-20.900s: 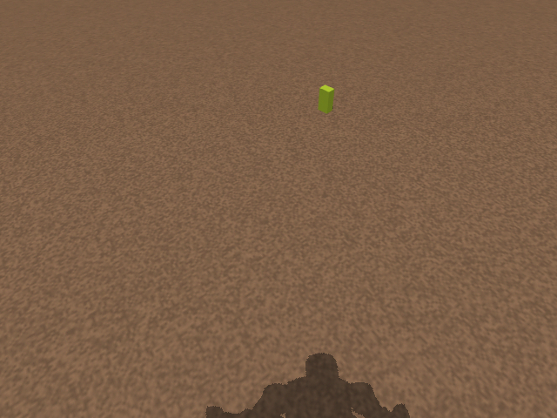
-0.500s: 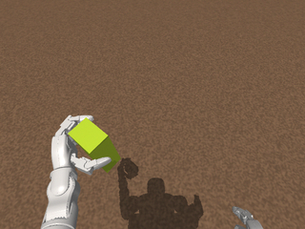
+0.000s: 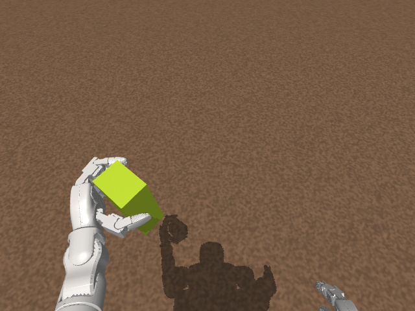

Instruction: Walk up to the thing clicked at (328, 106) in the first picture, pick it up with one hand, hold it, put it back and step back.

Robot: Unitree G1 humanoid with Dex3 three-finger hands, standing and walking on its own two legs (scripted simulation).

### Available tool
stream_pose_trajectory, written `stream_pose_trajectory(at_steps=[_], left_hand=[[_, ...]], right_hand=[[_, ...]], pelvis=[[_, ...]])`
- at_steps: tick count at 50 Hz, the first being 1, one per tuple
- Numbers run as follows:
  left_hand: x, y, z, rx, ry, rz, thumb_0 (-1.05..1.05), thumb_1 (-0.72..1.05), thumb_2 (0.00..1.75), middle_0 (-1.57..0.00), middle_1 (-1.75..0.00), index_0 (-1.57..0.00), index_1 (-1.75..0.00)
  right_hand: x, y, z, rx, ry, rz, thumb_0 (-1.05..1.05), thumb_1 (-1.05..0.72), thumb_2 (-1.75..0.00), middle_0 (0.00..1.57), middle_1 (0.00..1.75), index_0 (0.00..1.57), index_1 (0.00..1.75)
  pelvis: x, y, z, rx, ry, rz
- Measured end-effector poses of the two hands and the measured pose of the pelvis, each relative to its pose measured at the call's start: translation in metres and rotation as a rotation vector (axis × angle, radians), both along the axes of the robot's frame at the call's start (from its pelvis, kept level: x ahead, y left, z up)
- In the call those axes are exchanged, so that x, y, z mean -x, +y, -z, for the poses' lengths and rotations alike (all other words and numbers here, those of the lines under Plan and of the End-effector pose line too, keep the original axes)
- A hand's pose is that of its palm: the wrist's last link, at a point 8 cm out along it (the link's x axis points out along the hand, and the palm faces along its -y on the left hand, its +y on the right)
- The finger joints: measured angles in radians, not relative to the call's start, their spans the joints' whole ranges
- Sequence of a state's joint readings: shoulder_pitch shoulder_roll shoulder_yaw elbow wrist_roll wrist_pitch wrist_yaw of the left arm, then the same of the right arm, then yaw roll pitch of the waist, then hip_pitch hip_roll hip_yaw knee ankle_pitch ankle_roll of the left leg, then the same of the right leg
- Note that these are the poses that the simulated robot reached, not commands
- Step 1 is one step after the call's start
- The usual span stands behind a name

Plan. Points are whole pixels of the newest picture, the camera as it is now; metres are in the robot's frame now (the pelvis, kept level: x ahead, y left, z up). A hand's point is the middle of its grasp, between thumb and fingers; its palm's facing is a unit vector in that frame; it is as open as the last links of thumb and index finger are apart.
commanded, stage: hold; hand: left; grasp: from the side
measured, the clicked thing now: (132, 200) +0.34 +0.16 +0.03
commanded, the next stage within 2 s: crouch in 1.10 s
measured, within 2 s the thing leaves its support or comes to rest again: neither
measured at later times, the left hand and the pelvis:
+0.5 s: hand (120, 194) +0.33 +0.18 +0.06, palm faces +0.19 -0.98 +0.02, open 12.2 cm; pelvis +0.00 +0.00 +0.00, yaw +0 degrees
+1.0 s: hand (122, 190) +0.34 +0.17 +0.06, palm faces +0.19 -0.98 +0.02, open 12.2 cm; pelvis +0.00 +0.00 +0.00, yaw +0 degrees
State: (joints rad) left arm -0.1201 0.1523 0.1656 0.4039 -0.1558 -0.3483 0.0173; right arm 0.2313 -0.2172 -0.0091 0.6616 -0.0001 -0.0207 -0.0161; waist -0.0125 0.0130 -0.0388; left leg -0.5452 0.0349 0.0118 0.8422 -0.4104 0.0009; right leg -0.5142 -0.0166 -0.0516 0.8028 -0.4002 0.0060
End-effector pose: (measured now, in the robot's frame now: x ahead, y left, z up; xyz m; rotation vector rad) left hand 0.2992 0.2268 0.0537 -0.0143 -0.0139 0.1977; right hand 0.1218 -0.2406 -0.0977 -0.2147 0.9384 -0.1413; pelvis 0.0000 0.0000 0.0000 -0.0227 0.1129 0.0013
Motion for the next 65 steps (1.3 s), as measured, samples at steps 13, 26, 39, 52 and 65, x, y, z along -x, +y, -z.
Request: stream_pose_trajectory(at_steps=[13, 26, 39, 52, 65], left_hand=[[-0.0020, -0.0038, -0.0021, 0.004, -0.002, 0.010, -0.02, -0.61, 0.87, -0.59, -0.98, -0.63, -0.97], [-0.0018, 0.0004, -0.0020, 0.002, 0.000, 0.004, -0.02, -0.61, 0.88, -0.59, -0.99, -0.63, -0.98], [-0.0074, 0.0020, -0.0035, 0.002, -0.003, -0.004, -0.02, -0.61, 0.89, -0.58, -0.99, -0.62, -0.98], [-0.0080, -0.0029, -0.0068, -0.001, -0.020, 0.007, -0.02, -0.61, 0.89, -0.58, -0.99, -0.62, -0.98], [-0.0051, -0.0023, -0.0018, -0.004, -0.004, -0.001, -0.02, -0.61, 0.89, -0.58, -0.99, -0.62, -0.98]], right_hand=[[0.0034, -0.0005, -0.0016, 0.001, -0.010, 0.011, 0.01, -0.92, -0.91, 0.20, 0.30, 0.20, 0.30], [0.0030, 0.0011, -0.0017, 0.006, -0.007, 0.007, 0.01, -0.92, -0.91, 0.20, 0.30, 0.20, 0.30], [0.0058, 0.0021, -0.0004, -0.005, 0.002, 0.012, 0.01, -0.92, -0.91, 0.20, 0.30, 0.20, 0.30], [0.0039, -0.0016, -0.0005, 0.003, 0.002, 0.013, 0.01, -0.92, -0.91, 0.20, 0.30, 0.20, 0.30], [0.0034, -0.0034, -0.0006, 0.006, 0.003, 0.006, 0.01, -0.91, -0.91, 0.20, 0.30, 0.20, 0.30]], pelvis=[[0.0032, -0.0001, -0.0007, 0.000, -0.004, 0.002], [0.0024, 0.0020, -0.0008, 0.002, -0.005, 0.000], [0.0021, 0.0014, -0.0013, 0.000, -0.002, 0.002], [-0.0010, -0.0005, -0.0012, 0.000, -0.003, 0.000], [0.0019, -0.0013, -0.0010, -0.001, 0.001, -0.002]])
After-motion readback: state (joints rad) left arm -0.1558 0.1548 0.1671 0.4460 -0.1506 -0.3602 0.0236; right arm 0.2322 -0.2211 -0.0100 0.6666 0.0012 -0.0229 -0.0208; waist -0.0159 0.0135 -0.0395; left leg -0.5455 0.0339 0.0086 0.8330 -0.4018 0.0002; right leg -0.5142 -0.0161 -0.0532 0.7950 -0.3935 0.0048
